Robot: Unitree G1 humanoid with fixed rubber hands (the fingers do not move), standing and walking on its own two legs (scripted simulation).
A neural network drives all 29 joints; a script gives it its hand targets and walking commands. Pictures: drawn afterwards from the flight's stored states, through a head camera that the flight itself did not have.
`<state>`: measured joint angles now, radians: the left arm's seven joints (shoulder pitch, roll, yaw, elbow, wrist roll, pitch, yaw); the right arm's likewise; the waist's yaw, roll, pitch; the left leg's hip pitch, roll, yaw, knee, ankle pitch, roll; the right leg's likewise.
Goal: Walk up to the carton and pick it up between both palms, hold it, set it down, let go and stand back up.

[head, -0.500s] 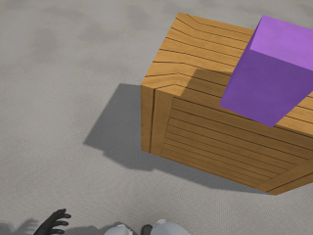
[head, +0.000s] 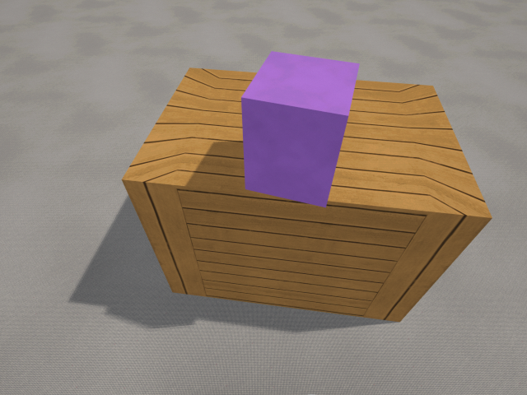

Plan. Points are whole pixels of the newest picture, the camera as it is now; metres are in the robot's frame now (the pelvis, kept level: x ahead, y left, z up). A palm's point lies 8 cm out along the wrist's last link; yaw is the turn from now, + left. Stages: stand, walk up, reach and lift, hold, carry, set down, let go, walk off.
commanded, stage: walk up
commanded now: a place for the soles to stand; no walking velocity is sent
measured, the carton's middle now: (299, 130) +0.68 -0.06 +0.03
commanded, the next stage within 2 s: none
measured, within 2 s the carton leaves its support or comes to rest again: neither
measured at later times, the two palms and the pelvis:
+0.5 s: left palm out of the picture +0.05 +0.38 -0.12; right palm out of the picture +0.05 -0.25 -0.11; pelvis -0.01 +0.07 -0.01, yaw -1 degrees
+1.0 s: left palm out of the picture +0.10 +0.39 -0.10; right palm out of the picture +0.06 -0.24 -0.12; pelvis +0.01 +0.08 -0.01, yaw -5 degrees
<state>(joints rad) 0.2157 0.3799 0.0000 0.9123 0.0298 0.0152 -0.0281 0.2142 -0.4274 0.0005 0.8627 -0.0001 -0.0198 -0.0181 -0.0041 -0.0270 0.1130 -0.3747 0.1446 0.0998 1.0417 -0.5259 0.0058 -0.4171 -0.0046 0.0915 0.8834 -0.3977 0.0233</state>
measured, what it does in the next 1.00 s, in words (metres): steps on the spot: left foot, then right foot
